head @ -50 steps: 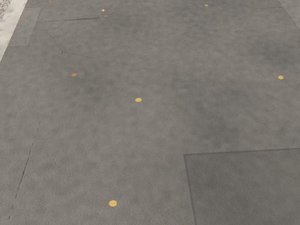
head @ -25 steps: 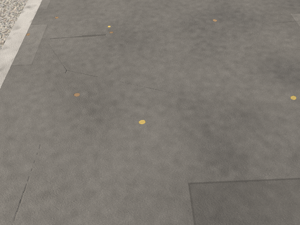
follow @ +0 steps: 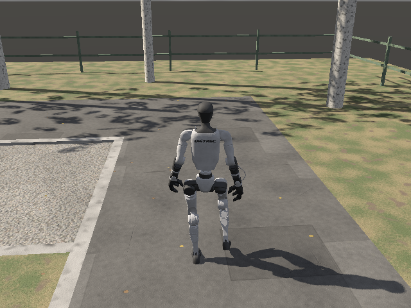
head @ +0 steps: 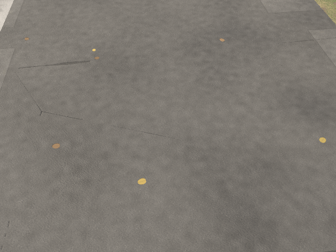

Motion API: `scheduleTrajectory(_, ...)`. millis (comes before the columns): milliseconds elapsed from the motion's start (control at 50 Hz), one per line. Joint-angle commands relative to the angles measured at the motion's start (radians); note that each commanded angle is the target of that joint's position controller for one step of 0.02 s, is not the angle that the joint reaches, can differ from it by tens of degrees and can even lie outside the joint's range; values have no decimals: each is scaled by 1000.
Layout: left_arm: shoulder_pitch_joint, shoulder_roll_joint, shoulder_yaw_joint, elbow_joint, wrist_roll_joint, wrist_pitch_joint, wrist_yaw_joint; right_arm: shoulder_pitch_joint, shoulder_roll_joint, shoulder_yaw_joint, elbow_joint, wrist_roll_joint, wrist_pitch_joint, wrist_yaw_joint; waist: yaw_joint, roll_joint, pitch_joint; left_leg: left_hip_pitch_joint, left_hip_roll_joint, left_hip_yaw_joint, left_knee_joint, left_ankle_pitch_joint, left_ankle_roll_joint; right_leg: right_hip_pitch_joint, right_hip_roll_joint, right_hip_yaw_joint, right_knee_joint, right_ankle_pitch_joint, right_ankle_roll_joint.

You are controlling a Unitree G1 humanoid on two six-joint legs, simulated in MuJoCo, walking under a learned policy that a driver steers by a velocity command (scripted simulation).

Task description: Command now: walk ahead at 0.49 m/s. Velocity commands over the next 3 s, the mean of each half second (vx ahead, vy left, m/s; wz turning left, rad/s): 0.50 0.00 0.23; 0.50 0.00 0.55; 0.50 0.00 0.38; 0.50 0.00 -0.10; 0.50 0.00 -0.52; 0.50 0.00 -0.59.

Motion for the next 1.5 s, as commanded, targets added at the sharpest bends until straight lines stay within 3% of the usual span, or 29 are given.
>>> scheduleTrajectory(20, 33, 45, 13, -43, 12, 3, 7, -41, -132, -21, -55, 2, -18, -20, 47, 74, 55, -107, 280, -206, -203, 75, 171, -19, -42, 2, -144, 163, 27)
scheduleTrajectory(180, -248, 40, 4, -130, -9, -18, -29, 115, -162, -28, -12, 29, 13, -37, -49, 84, 83, 85, 304, -203, -123, 49, 120, 32, 37, -35, -571, 247, 34)
scheduleTrajectory(260, -121, 106, 32, -113, -8, -42, -39, 81, -184, -38, -23, 29, 35, -45, 49, 115, 21, 118, 312, -250, 50, 178, 81, 265, 90, -53, -677, 107, -3)
scheduleTrajectory(280, 44, 160, 59, -68, -5, -47, -31, 67, -153, -27, -35, 19, 35, -43, 121, 95, -86, 52, 248, -206, 244, 260, 51, 496, 73, -37, -671, 115, -36)
scheduleTrajectory(300, 242, 253, 82, -41, 9, -46, -21, 56, -94, -5, -75, -3, 30, -41, 186, -36, -266, -146, 156, -130, 588, 31, 7, 803, -139, 177, -657, 114, -102)
scheduleTrajectory(320, 284, 297, 91, -18, 21, -36, -29, 185, 21, 22, -80, 26, 10, -36, 119, -336, -374, -503, 25, -113, 882, -435, -36, 1071, -323, 601, -786, -65, -230)
scheduleTrajectory(340, 242, 176, 62, -41, 24, -38, -30, 146, -112, -9, -66, 52, -1, -39, 138, -191, -305, -584, 82, -228, 1014, -417, -29, 993, -295, 605, -830, -132, -198)
scheduleTrajectory(360, 156, 126, 46, -59, 16, -41, -28, 64, -156, -26, -89, 61, -2, -41, 122, -119, -186, -615, 125, -217, 1028, -314, -18, 863, -271, 434, -836, -67, -154)
scheduleTrajectory(400, 32, 82, 32, -68, 13, -39, -33, 13, -125, -35, -97, 40, 14, -50, 65, -34, -73, -538, 196, -195, 947, -169, -34, 645, -189, 220, -904, 77, -123)
scheduleTrajectory(540, 54, 106, 49, -13, 29, -40, -10, -59, -63, -46, -165, 33, 68, -36, 26, -18, 27, -575, 227, -186, 787, 20, -61, 554, -149, -69, -994, 301, -136)
scheduleTrajectory(740, 136, 171, 72, 19, 0, 5, 10, -338, -51, -35, -305, 30, 62, 23, 94, -11, 105, -571, 194, -27, 405, 66, -12, 744, -187, -250, -934, 377, -95)
scheduleTrajectory(820, 70, 227, 86, -3, -14, 31, 16, -120, -143, -88, -283, 36, 70, 26, -64, -58, -54, -180, 45, 85, 338, -59, 75, 722, -156, -316, -543, 917, -44)
scheduleTrajectory(840, 70, 217, 80, -14, -11, 31, 17, 50, -216, -127, -235, 35, 73, 9, -142, -12, -143, 106, 27, 31, 279, -10, 116, 562, -110, -323, -285, 777, -2)
scheduleTrajectory(860, 104, 96, 47, -54, 31, 17, 11, 107, -324, -150, -216, 36, 79, -13, -88, 234, -188, 375, 267, -374, 239, -5, 205, 193, 7, -307, 71, -26, 48)
scheduleTrajectory(880, 133, 61, 25, -101, 8, -31, -3, 93, -344, -139, -261, 21, 57, -4, -36, 282, -371, 564, 441, -924, 44, -190, 379, -53, 165, -49, 295, -425, 63)
scheduleTrajectory(900, -7, 141, 44, -129, -32, -60, -13, 95, -256, -115, -253, 15, 44, 5, -91, 147, -294, 534, 419, -842, -16, -160, 309, -167, 114, 42, 320, -343, 38)
scheduleTrajectory(920, -36, 139, 43, -140, -38, -72, -14, 47, -213, -103, -252, 21, 35, 5, -60, 123, -177, 405, 382, -677, -4, -80, 266, -185, 71, 28, 248, -243, 14)
scheduleTrajectory(940, -27, 135, 45, -120, -13, -72, -3, -40, -181, -93, -272, 27, 32, 4, -8, 34, -119, 248, 332, -556, 0, 9, 224, -111, 24, 30, 165, -165, 13)
scheduleTrajectory(980, 5, 151, 62, -116, 10, -44, -1, -113, -134, -75, -299, 16, 31, -2, 53, 59, -80, 61, 273, -441, -35, 139, 197, 22, -15, 33, 58, -98, 28)
scheduleTrajectory(1060, -67, 106, 55, -159, 31, -12, 4, -51, -180, -86, -288, 23, 24, -28, 46, 64, -44, -27, 230, -355, -66, 270, 198, 17, 12, 0, -124, 24, 82)
scheduleTrajectory(1160, -242, 76, 40, -216, 18, -21, -11, 26, -175, -81, -272, 28, 37, -50, -22, 127, -6, -21, 184, -326, -53, 137, 135, 34, 78, -4, -483, 279, 87)
scheduleTrajectory(1300, -320, 107, 38, -262, 9, -52, -50, 103, -176, -77, -225, 24, 48, -58, -56, 149, 25, 160, 278, -421, 51, 194, 118, 60, 105, -16, -647, 208, 20)
scheduleTrajectory(1360, -116, 159, 64, -215, 16, -60, -42, 49, -175, -74, -238, 20, 57, -56, 55, 159, -78, 161, 220, -377, 254, 539, 74, 354, 140, -59, -706, 175, -51)
scheduleTrajectory(1380, 55, 203, 76, -191, 30, -60, -37, 21, -148, -59, -262, 8, 54, -51, 132, 105, -220, 21, 167, -332, 491, 440, 42, 637, 13, 67, -657, 222, -121)
scheduleTrajectory(1400, 207, 276, 100, -155, 37, -49, -37, 168, -80, -39, -253, 24, 41, -48, 116, -158, -378, -353, 9, -232, 879, 1, -46, 1039, -203, 466, -678, 97, -289)
scheduleTrajectory(1420, 231, 205, 83, -128, 8, -43, -46, 185, -107, -35, -243, 35, 29, -45, 116, -241, -360, -532, -2, -273, 1007, -441, -49, 1064, -271, 710, -815, -94, -306)
scheduleTrajectory(1440, 160, 145, 65, -140, -7, -37, -43, 77, -179, -52, -258, 45, 25, -41, 121, -123, -182, -613, 61, -275, 1067, -378, -44, 922, -242, 604, -839, -208, -257)
scheduleTrajectory(1460, 83, 124, 54, -157, 1, -26, -40, -12, -179, -49, -280, 37, 24, -39, 100, -23, -83, -599, 114, -220, 1036, -289, -41, 765, -201, 471, -865, -170, -223)
scheduleTrajectory(1500, 18, 93, 37, -162, 19, -25, -44, -51, -156, -55, -291, 11, 25, -38, 43, 0, 1, -523, 182, -185, 903, -192, -45, 564, -123, 327, -927, -6, -195)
